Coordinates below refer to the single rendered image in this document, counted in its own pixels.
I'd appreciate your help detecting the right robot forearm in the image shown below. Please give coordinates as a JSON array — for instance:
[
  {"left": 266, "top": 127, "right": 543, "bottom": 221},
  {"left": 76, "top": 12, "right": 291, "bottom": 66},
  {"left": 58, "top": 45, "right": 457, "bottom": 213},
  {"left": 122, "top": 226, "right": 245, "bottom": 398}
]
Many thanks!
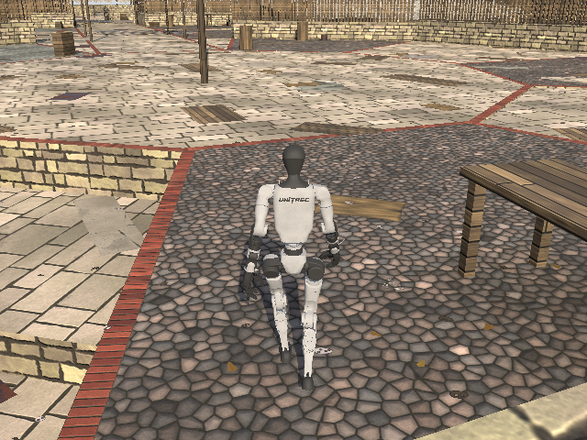
[{"left": 325, "top": 220, "right": 339, "bottom": 254}]

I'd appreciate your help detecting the robot right upper arm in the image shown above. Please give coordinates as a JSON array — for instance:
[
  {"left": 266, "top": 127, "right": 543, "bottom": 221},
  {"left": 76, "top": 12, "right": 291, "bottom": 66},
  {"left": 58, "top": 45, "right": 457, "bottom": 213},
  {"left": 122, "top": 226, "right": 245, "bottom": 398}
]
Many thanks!
[{"left": 313, "top": 184, "right": 336, "bottom": 234}]

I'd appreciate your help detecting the left robot thigh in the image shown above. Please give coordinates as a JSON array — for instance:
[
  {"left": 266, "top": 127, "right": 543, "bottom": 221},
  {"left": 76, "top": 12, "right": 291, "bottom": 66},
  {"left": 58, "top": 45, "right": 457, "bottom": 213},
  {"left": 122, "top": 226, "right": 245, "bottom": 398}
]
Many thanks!
[{"left": 262, "top": 254, "right": 287, "bottom": 310}]

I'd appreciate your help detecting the robot left hand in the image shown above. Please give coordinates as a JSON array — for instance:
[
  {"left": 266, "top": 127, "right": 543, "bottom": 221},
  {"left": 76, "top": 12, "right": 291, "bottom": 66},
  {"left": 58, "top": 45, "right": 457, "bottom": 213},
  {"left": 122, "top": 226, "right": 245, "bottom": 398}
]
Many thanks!
[{"left": 242, "top": 271, "right": 264, "bottom": 300}]

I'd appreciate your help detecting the robot right hand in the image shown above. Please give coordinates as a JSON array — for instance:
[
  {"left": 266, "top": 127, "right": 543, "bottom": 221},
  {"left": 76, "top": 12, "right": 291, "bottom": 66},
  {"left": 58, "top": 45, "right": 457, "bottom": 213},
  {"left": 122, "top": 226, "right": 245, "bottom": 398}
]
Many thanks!
[{"left": 319, "top": 250, "right": 340, "bottom": 269}]

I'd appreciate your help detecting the robot left upper arm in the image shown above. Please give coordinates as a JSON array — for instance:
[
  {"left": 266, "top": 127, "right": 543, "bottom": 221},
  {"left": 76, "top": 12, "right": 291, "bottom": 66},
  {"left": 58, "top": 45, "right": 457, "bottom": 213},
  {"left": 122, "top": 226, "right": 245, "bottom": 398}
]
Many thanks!
[{"left": 253, "top": 184, "right": 275, "bottom": 237}]

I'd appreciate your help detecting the left robot forearm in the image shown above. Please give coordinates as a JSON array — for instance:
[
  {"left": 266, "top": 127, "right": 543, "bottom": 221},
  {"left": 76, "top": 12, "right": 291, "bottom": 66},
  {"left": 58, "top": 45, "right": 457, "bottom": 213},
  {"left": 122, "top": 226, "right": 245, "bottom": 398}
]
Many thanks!
[{"left": 244, "top": 223, "right": 262, "bottom": 273}]

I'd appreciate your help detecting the left robot shin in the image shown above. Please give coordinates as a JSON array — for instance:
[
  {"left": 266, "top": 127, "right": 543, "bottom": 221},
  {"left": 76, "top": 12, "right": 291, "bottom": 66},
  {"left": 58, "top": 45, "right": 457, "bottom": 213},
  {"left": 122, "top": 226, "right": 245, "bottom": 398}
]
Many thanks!
[{"left": 271, "top": 294, "right": 289, "bottom": 352}]

